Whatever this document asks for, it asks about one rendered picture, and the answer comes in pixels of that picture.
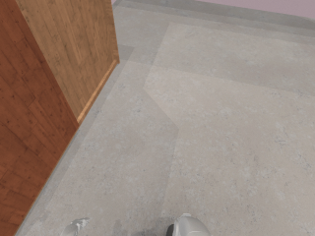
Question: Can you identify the left robot hand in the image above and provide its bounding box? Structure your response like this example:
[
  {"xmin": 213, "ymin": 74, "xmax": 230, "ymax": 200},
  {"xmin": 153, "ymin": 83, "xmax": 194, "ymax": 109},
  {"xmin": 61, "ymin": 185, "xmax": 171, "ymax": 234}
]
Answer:
[{"xmin": 60, "ymin": 217, "xmax": 90, "ymax": 236}]

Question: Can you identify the wardrobe door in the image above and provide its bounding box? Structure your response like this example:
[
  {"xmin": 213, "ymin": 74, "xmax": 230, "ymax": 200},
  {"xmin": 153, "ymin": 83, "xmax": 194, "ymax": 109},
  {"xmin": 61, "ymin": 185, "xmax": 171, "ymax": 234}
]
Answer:
[
  {"xmin": 15, "ymin": 0, "xmax": 114, "ymax": 119},
  {"xmin": 0, "ymin": 0, "xmax": 80, "ymax": 236}
]

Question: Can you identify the right robot thigh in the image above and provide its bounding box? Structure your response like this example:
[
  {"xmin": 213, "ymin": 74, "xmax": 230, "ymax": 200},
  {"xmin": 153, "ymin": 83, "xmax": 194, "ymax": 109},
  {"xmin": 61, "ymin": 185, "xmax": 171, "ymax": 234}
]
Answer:
[{"xmin": 173, "ymin": 216, "xmax": 213, "ymax": 236}]

